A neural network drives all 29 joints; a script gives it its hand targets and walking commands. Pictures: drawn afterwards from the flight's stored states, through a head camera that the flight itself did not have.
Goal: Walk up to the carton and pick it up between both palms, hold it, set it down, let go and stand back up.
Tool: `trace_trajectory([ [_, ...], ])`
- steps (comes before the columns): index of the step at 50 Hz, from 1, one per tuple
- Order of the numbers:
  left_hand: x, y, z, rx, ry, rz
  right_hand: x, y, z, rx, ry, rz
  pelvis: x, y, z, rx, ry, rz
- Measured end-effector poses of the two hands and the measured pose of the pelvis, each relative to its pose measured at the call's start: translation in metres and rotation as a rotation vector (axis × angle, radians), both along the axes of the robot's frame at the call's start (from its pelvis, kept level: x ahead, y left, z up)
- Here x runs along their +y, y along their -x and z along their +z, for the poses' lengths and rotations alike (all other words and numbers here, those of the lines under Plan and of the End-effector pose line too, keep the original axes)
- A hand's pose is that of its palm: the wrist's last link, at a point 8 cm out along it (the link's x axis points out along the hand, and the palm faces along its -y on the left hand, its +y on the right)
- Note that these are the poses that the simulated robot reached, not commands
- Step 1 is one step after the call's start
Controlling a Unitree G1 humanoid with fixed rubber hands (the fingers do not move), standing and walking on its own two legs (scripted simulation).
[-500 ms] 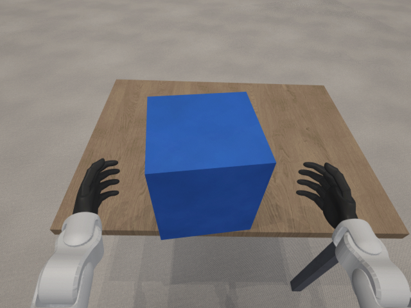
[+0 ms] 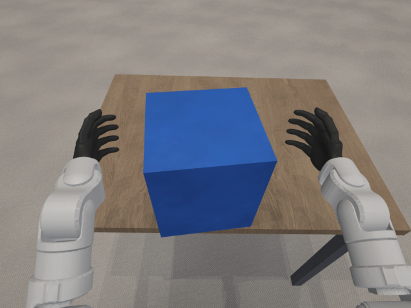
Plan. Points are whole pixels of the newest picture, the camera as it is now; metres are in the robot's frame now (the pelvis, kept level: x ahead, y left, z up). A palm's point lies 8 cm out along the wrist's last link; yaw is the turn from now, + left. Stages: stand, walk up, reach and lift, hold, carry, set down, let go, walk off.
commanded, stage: reach and lift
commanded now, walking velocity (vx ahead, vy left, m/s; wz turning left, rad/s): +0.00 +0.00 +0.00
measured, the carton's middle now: (202, 164) +0.39 +0.03 +0.04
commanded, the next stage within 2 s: none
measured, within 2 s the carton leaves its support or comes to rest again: neither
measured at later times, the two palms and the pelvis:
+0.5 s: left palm (104, 114) +0.38 +0.20 +0.19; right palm (316, 114) +0.41 -0.18 +0.18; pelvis +0.00 +0.00 +0.00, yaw +0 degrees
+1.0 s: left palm (115, 146) +0.39 +0.20 +0.09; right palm (315, 141) +0.41 -0.21 +0.10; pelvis -0.01 +0.00 +0.00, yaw +0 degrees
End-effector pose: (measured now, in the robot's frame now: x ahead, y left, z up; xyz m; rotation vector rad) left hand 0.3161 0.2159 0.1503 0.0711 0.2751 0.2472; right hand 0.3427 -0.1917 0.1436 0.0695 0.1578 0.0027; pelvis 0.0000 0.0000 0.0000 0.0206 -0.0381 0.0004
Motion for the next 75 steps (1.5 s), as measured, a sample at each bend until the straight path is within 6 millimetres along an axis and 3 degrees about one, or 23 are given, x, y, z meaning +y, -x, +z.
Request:
trace_trajectory([
  [7,0.002,-0.02,0.008,0.024,0.031,0.014,0.001,-0.021,0.01,0.033,0.0,-0.01,0.001,0.004,0.0,-0.003,0.001,0.0],
  [26,-0.017,-0.067,0.036,0.002,0.034,-0.036,0.009,-0.066,0.036,0.027,-0.022,-0.009,0.001,0.003,0.0,0.053,0.002,0.0],
  [34,-0.015,-0.072,0.0,0.097,0.04,-0.022,0.001,-0.068,0.004,0.137,-0.008,-0.047,0.0,0.003,0.0,0.053,0.002,0.0],
  [42,-0.014,-0.074,-0.013,0.031,0.032,-0.038,-0.001,-0.07,0.0,0.073,0.024,-0.051,0.0,0.006,0.0,0.064,0.003,0.0],
  [49,-0.012,-0.074,-0.053,0.069,0.024,-0.038,-0.015,-0.065,-0.036,0.154,0.051,-0.084,0.001,0.006,0.0,0.083,0.003,0.0],
  [54,-0.012,-0.078,-0.074,0.034,0.005,-0.05,-0.018,-0.071,-0.045,0.11,0.069,-0.084,0.001,0.004,-0.001,0.143,0.004,0.001],
  [61,-0.014,-0.085,-0.076,-0.028,-0.005,-0.065,-0.014,-0.08,-0.047,0.065,0.053,-0.052,0.001,-0.001,-0.001,0.2,0.004,0.001],
  [75,-0.032,-0.081,-0.078,-0.041,0.066,-0.079,-0.007,-0.077,-0.051,0.078,0.095,-0.02,0.001,0.001,-0.002,0.201,0.004,0.001],
])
